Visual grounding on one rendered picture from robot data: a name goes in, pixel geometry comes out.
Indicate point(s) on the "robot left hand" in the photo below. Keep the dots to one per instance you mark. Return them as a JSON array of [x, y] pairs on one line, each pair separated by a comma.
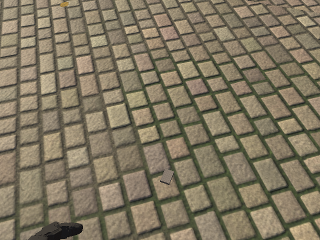
[[57, 231]]

